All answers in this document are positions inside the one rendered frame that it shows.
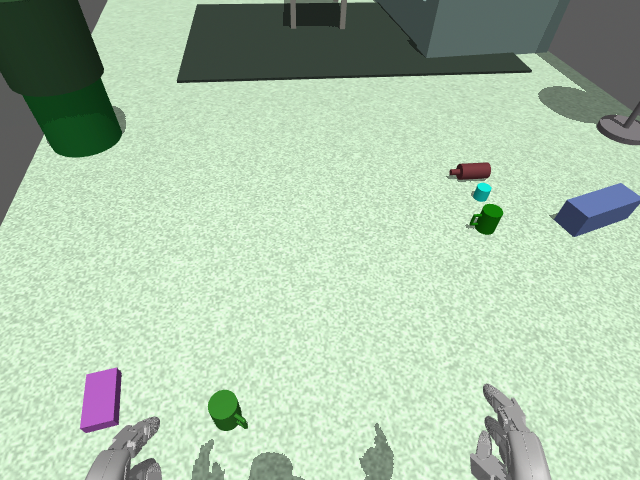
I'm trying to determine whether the right robot hand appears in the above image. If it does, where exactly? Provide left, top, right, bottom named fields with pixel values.
left=470, top=384, right=551, bottom=480

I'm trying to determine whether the left robot hand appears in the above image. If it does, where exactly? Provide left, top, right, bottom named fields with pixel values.
left=85, top=417, right=162, bottom=480

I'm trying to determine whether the potted plant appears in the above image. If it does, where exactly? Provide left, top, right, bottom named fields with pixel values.
left=0, top=0, right=122, bottom=158

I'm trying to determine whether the floor lamp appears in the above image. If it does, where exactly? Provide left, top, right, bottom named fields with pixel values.
left=597, top=102, right=640, bottom=145

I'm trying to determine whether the sofa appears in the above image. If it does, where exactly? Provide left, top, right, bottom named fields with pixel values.
left=375, top=0, right=570, bottom=58

